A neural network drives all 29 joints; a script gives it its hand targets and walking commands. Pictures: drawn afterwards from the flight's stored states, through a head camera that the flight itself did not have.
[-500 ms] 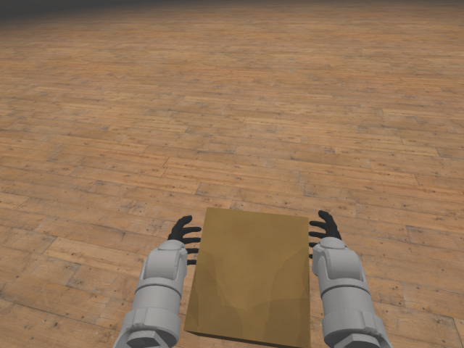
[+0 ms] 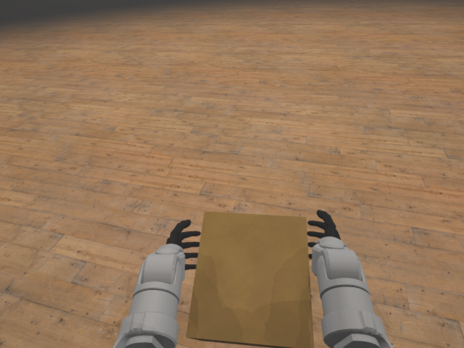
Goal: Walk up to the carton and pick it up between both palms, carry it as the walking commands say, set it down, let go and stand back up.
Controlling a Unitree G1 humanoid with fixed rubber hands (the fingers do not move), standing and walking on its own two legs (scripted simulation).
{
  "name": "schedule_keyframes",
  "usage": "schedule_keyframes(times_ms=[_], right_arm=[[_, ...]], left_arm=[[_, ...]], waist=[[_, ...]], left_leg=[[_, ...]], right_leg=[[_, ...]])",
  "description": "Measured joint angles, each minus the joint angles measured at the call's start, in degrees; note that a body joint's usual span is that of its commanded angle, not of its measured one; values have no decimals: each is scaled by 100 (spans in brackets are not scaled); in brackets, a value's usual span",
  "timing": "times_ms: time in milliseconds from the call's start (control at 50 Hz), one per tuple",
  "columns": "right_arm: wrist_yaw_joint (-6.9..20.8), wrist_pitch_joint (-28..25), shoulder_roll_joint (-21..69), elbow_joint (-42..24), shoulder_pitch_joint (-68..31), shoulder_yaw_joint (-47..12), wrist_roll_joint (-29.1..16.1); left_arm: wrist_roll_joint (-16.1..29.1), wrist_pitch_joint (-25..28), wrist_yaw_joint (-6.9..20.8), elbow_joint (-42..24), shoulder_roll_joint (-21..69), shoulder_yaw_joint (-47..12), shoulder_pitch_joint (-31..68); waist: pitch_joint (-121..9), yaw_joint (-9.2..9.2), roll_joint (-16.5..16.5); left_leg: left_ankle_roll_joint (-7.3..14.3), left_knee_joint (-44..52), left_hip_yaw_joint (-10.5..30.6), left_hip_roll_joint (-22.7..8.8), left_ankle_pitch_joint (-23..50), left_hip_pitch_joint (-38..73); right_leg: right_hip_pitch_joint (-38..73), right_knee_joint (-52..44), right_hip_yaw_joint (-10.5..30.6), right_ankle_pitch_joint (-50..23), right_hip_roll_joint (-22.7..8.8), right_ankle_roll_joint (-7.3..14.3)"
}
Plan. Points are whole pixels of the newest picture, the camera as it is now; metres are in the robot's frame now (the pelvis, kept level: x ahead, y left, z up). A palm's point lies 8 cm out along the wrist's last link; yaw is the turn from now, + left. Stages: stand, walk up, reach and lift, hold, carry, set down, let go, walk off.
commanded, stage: reach and lift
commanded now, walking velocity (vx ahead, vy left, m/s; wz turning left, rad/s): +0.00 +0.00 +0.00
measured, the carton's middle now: (251, 281) +0.29 +0.00 -0.06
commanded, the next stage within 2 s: hold in 0.16 s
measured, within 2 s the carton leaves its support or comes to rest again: neither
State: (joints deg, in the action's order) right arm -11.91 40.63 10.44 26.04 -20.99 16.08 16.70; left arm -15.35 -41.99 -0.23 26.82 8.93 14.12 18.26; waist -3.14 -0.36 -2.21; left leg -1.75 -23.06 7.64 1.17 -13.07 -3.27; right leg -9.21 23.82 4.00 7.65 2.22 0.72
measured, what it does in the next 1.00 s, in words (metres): stands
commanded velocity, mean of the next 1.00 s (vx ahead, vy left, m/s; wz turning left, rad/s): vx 0.00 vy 0.00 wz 0.00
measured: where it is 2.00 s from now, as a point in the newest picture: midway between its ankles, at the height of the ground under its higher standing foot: outside the picture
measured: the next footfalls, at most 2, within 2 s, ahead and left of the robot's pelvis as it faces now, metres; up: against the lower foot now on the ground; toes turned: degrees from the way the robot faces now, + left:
right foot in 1.98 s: -0.05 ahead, -0.09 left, +0.00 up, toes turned -21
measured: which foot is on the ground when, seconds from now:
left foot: down 0.00-1.00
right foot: down 0.00-1.00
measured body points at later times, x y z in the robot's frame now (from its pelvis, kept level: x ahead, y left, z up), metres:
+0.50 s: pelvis +0.00 +0.01 +0.00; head -0.07 -0.01 +0.45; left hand +0.29 +0.14 +0.03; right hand +0.30 -0.15 +0.04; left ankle +0.01 +0.15 -0.74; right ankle +0.07 -0.11 -0.74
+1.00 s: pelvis +0.01 +0.01 +0.00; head -0.06 -0.01 +0.45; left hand +0.29 +0.15 +0.03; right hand +0.30 -0.15 +0.03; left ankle +0.01 +0.15 -0.74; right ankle +0.07 -0.11 -0.74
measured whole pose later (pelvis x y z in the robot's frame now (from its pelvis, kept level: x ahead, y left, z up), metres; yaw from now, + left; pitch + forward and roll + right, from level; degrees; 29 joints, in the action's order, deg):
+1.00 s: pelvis +0.01 +0.01 +0.00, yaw +0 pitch -7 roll +1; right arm -7.8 42.0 9.1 19.4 -16.5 13.2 15.6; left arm -13.6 -43.5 -0.6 20.5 8.6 10.4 14.7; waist -1.6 0.2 -2.4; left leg -1.2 -21.7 7.5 1.6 -12.7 -2.0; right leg -7.8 22.3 4.2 7.4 1.7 0.2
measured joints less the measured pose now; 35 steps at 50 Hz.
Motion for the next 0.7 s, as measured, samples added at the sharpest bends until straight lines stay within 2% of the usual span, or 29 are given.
schedule_keyframes(times_ms=[200, 480, 700], right_arm=[[52, 13, -22, -93, 67, -55, -9], [171, 77, -81, -316, 251, -163, -62], [403, 116, -110, -453, 349, -198, -52]], left_arm=[[45, -52, 40, -105, -31, -83, -53], [69, -156, 23, -376, 0, -227, -216], [86, -161, -18, -459, -13, -267, -275]], waist=[[4, -30, -7], [49, 25, 16], [94, 59, 9]], left_leg=[[-11, 14, 11, -11, -1, 10], [28, 63, -21, 11, -5, 114], [54, 103, -25, 33, 6, 172]], right_leg=[[16, -23, -12, -2, 8, 10], [129, -100, 24, -9, -17, -27], [195, -152, 33, -19, -42, -49]])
